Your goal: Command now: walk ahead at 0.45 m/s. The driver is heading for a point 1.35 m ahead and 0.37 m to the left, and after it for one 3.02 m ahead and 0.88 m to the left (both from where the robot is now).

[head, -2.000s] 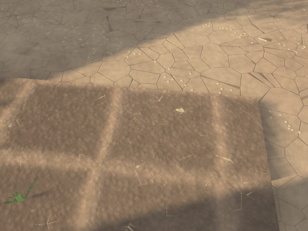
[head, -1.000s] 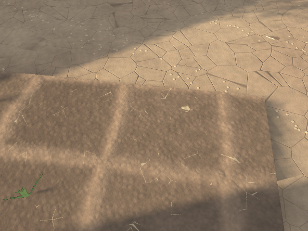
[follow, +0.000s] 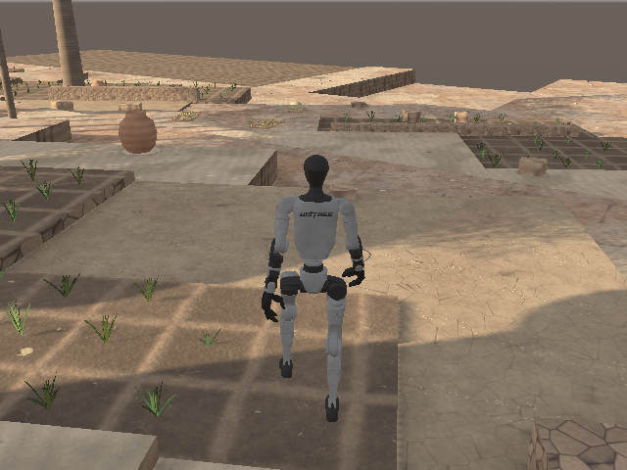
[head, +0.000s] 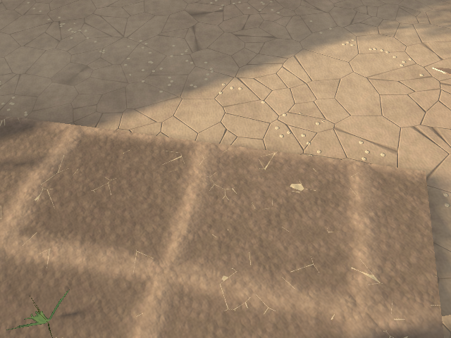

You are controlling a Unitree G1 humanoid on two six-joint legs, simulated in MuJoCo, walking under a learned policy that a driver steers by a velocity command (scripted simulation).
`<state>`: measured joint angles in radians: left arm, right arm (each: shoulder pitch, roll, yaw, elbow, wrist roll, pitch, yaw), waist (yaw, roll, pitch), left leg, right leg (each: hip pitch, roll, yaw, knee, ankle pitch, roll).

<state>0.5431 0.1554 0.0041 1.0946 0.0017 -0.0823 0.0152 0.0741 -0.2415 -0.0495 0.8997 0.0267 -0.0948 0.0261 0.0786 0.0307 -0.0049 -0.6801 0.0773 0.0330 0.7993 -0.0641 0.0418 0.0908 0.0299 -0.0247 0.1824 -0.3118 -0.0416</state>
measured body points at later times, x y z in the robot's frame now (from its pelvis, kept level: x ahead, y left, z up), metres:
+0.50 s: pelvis +0.29 +0.04 +0.01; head +0.30 +0.04 +0.46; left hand +0.46 +0.30 -0.10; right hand +0.27 -0.21 -0.14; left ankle +0.25 +0.12 -0.74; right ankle +0.46 -0.14 -0.67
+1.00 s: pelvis +0.58 -0.03 +0.01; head +0.59 -0.03 +0.46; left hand +0.58 +0.23 -0.13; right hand +0.71 -0.29 -0.12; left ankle +0.68 +0.16 -0.66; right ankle +0.56 -0.11 -0.74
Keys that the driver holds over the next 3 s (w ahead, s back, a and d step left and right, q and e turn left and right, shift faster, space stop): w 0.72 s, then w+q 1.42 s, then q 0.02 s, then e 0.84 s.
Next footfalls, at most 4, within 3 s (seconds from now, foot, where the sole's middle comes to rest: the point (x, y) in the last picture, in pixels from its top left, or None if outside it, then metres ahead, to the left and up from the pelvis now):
0.16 left None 0.29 0.13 -0.78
0.70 right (299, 306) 0.60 -0.11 -0.78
1.28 left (220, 224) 0.88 0.15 -0.78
1.74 right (248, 157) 1.19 0.07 -0.78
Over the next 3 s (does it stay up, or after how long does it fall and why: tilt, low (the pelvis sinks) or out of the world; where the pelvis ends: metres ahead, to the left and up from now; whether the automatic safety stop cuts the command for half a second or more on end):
stays up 1.29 0.35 -0.06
